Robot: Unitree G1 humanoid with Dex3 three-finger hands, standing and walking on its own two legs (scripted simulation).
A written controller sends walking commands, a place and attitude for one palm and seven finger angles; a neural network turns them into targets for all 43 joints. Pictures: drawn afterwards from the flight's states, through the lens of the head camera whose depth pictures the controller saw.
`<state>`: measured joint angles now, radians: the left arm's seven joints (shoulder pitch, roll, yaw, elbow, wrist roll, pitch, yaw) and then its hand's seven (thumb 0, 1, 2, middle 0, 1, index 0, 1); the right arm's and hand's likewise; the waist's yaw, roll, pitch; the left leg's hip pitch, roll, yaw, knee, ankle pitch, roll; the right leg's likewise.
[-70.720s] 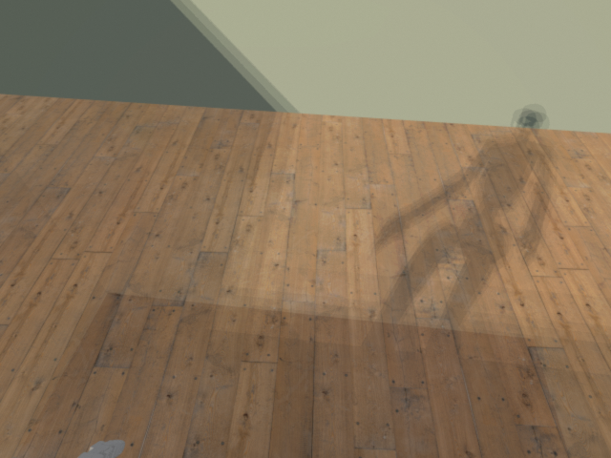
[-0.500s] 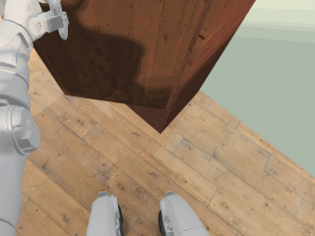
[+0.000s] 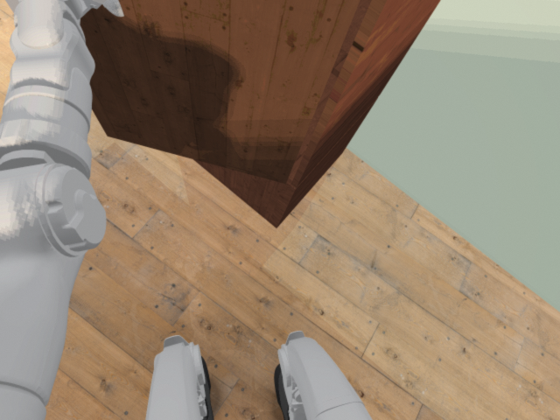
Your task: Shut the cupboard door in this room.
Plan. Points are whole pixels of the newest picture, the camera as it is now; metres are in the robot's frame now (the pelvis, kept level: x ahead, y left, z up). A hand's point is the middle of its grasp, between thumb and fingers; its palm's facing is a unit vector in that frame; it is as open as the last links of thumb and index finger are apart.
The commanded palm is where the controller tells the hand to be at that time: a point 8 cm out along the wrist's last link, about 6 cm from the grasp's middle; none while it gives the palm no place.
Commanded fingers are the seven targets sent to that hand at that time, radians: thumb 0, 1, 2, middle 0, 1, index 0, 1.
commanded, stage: pull the fist back off the door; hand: left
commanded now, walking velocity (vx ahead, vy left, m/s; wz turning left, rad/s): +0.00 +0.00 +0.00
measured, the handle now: out of the picture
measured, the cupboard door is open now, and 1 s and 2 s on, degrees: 27 26 26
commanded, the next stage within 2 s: draw the hand back to the body in 0.70 s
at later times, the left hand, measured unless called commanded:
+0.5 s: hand (120, 30) +0.55 +0.11 +0.14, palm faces +0.12 -0.99 -0.02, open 3.1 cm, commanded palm +0.51 +0.15 +0.14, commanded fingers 0.00 0.90 0.90 -1.30 -1.50 -1.30 -1.50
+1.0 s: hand (109, 57) +0.49 +0.11 +0.16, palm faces +0.11 -0.99 -0.03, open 3.1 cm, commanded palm +0.43 +0.17 +0.16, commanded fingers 0.00 0.90 0.90 -1.30 -1.50 -1.30 -1.50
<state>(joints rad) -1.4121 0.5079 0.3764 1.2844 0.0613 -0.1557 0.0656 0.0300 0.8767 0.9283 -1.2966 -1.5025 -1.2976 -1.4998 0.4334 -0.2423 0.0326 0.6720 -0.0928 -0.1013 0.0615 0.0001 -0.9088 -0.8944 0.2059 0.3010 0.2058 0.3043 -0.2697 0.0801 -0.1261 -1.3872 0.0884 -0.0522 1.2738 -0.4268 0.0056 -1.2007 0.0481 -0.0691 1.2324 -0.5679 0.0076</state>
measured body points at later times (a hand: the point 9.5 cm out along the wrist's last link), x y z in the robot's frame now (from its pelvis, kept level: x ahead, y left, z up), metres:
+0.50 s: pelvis +0.03 -0.02 +0.05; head +0.15 -0.01 +0.49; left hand +0.54 +0.16 +0.14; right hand +0.01 -0.28 -0.07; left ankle +0.07 +0.12 -0.61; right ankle +0.00 -0.13 -0.61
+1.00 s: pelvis +0.02 -0.03 +0.06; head +0.11 -0.04 +0.50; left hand +0.48 +0.17 +0.16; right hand +0.08 -0.28 -0.07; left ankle +0.07 +0.12 -0.61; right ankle +0.00 -0.13 -0.61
